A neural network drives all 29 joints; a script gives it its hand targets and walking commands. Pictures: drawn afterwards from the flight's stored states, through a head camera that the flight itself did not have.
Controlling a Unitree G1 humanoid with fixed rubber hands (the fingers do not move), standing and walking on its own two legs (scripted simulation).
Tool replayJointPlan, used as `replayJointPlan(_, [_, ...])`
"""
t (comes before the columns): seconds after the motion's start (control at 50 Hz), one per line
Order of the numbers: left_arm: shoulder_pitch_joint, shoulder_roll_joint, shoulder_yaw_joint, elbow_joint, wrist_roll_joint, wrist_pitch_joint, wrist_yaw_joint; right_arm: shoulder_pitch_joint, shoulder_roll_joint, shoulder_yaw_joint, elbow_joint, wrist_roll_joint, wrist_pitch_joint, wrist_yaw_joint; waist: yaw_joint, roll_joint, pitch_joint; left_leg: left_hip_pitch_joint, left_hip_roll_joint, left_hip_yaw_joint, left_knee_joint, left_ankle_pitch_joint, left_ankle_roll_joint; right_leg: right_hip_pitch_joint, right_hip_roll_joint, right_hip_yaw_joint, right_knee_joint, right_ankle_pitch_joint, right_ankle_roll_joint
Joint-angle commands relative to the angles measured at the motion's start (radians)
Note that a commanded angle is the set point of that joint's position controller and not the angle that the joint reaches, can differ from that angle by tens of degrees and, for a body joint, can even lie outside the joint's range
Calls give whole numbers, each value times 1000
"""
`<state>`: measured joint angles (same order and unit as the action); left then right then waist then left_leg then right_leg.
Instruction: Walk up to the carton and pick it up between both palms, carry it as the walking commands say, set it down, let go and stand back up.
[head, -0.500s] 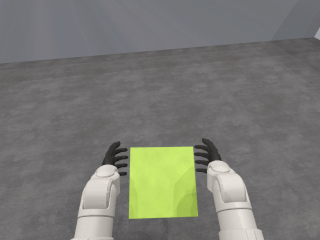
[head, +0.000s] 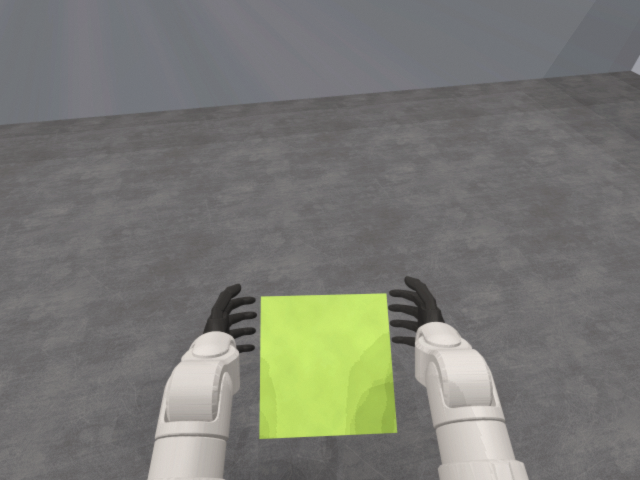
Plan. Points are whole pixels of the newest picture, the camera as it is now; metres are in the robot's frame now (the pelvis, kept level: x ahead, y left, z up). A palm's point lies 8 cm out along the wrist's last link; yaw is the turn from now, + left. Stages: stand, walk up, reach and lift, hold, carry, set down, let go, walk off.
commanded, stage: carry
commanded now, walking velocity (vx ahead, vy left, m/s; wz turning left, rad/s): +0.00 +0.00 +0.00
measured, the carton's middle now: (323, 360) +0.31 +0.00 -0.06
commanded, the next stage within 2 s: hold in 0.18 s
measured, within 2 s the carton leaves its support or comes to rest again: neither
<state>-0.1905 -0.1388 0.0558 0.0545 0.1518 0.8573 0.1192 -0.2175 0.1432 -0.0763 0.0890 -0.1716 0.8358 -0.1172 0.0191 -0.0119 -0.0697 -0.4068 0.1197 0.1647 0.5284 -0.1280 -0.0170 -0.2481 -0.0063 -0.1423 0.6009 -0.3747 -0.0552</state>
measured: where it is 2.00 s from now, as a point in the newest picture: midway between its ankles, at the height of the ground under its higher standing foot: outside the picture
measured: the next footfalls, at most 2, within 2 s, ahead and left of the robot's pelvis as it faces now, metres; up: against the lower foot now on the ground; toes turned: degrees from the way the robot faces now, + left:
none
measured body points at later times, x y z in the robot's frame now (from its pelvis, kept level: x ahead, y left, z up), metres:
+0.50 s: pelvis +0.01 +0.03 +0.01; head -0.05 +0.03 +0.46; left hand +0.30 +0.16 +0.05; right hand +0.31 -0.10 +0.05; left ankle +0.09 +0.18 -0.73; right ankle -0.03 -0.07 -0.73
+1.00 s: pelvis -0.03 +0.08 +0.00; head +0.00 +0.08 +0.45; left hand +0.32 +0.20 -0.01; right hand +0.31 -0.07 -0.01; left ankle +0.09 +0.19 -0.73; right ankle -0.03 -0.07 -0.73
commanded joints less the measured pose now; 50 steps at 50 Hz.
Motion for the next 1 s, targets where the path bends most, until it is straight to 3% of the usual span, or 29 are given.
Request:
replayJointPlan(0.0, [-442,-908,-506,-144,-272,-61,-230,-406,878,498,-113,261,-46,227,1,5,-268,200,54,-87,-29,85,26,-14,-133,127,-127,292,-4])
replayJointPlan(0.16, [-439,-907,-510,-149,-274,-64,-230,-403,876,500,-116,261,-48,227,2,4,-266,201,53,-86,-28,88,26,-15,-133,127,-126,293,-4])
replayJointPlan(0.18, [-256,-909,-331,124,-170,-61,-222,-305,917,408,204,186,-83,243,141,-37,-103,432,-171,-192,-53,150,43,-93,38,336,-198,329,2])
replayJointPlan(0.2, [-344,-906,-393,-42,-168,-121,-227,-322,924,439,127,169,-163,240,67,-57,-80,465,-195,-202,-31,229,39,-89,38,355,-221,430,-4])
replayJointPlan(0.24, [-355,-994,-483,-198,-194,-147,-253,-372,1054,539,31,211,-224,247,116,-52,-294,469,-202,-217,-43,374,30,117,36,357,-178,694,4])
replayJointPlan(0.26, [-378,-1000,-488,-226,-218,-149,-264,-434,1084,575,-3,236,-233,249,157,-34,-357,462,-212,-217,-61,377,30,173,36,359,-171,731,6])
replayJointPlan(0.28, [-417,-1000,-508,-270,-235,-150,-268,-451,1101,604,-7,255,-239,240,168,-39,-373,444,-219,-218,-74,357,24,181,30,351,-184,692,-3])
replayJointPlan(0.3, [-415,-981,-497,-250,-242,-131,-273,-484,1118,613,11,261,-235,239,199,-33,-361,465,-225,-206,-92,281,22,166,21,358,-204,633,1])
replayJointPlan(0.32, [-437,-960,-500,-241,-243,-118,-276,-485,1112,593,41,254,-232,239,195,-20,-304,466,-229,-201,-109,219,17,147,22,358,-236,535,3])
replayJointPlan(0.36, [-483,-935,-474,-160,-236,-100,-285,-517,1106,530,147,224,-225,245,194,-24,-169,525,-228,-188,-117,114,4,15,14,370,-323,214,11])
replayJointPlan(0.4, [-491,-958,-442,-92,-229,-94,-297,-520,1111,488,222,209,-224,260,185,-46,-104,583,-234,-187,-104,88,-4,-54,8,386,-366,80,15])
replayJointPlan(0.48, [-485,-1030,-400,1,-218,-73,-297,-523,1127,463,266,194,-209,288,169,-24,-82,612,-234,-191,-147,129,-7,-47,43,334,-354,153,6])
replayJointPlan(0.5, [-533,-838,-225,182,-136,-87,-290,-530,980,381,393,135,-187,303,194,-35,24,506,-194,-218,-196,128,6,-58,87,272,-340,186,25])
replayJointPlan(0.52, [-499,-870,-248,187,-142,-100,-286,-480,972,367,410,121,-191,306,161,9,29,470,-201,-208,-192,117,-6,18,92,282,-331,202,15])
replayJointPlan(0.56, [-546,-932,-273,141,-142,-122,-291,-468,989,332,417,105,-208,312,126,34,-44,483,-196,-208,-192,196,-18,73,109,276,-306,278,19])
replayJointPlan(0.64, [-546,-987,-259,176,-107,-172,-283,-537,961,278,400,83,-287,338,133,115,-129,505,-180,-219,-183,282,-33,43,127,262,-285,252,8])
replayJointPlan(0.8, [-665,-1037,-186,326,-61,-318,-236,-750,930,222,515,13,-445,373,163,108,-277,403,-161,-245,-129,48,-23,-53,148,258,-149,121,-5])
replayJointPlan(0.92, [-732,-1048,-130,453,-9,-399,-232,-817,930,122,654,-77,-521,360,136,70,-253,330,-168,-253,-81,-125,-14,-203,141,259,-103,-7,-5])
replayJointPlan(0.98, [-765,-1026,-99,493,18,-435,-235,-832,936,87,716,-107,-547,348,136,46,-256,306,-179,-240,-42,-142,-10,-271,133,254,-90,-49,-3])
